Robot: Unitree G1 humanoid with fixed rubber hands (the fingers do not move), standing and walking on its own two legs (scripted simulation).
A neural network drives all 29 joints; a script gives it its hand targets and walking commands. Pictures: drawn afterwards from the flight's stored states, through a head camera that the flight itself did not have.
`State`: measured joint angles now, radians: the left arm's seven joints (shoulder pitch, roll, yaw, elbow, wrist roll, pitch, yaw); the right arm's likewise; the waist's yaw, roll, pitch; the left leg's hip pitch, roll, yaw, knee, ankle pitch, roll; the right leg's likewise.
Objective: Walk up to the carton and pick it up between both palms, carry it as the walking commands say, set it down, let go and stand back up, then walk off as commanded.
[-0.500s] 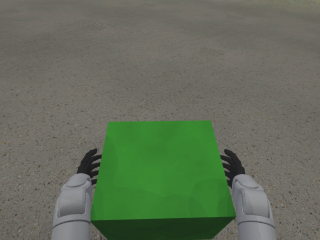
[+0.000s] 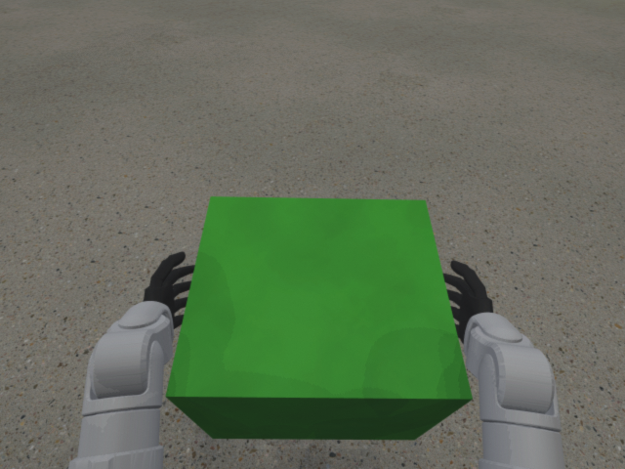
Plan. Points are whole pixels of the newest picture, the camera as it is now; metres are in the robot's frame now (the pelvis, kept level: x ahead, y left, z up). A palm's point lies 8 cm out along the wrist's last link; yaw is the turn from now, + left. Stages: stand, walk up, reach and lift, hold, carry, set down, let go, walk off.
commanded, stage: carry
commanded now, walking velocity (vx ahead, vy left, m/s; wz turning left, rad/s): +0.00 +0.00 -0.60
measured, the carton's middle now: (316, 322) +0.33 +0.01 +0.02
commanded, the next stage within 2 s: none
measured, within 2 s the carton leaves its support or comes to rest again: neither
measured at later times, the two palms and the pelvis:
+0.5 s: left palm (246, 264) +0.36 +0.10 +0.11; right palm (564, 332) +0.27 -0.28 +0.10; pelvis -0.03 -0.02 -0.01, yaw -14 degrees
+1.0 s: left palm (310, 272) +0.36 +0.01 +0.10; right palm out of the picture +0.17 -0.32 +0.10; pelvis -0.05 +0.01 +0.01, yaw -32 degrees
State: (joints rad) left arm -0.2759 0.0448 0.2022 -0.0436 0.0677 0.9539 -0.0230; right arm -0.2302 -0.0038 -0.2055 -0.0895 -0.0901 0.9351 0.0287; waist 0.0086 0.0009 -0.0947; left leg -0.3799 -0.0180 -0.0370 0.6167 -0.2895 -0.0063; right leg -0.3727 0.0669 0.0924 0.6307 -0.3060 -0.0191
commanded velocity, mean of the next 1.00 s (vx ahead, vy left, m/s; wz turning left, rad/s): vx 0.00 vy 0.00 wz -0.60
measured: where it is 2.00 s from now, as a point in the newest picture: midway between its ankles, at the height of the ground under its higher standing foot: outside the picture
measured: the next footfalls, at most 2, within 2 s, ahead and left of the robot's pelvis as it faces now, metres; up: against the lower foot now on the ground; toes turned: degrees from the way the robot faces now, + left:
left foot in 0.82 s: +0.04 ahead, +0.11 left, +0.00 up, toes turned -17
right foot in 1.08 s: -0.08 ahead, -0.12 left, +0.00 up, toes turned -41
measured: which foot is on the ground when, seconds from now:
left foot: down 0.00-0.46, up 0.48-0.80, down 0.82-1.00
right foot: down 0.00-0.82, up 0.84-1.00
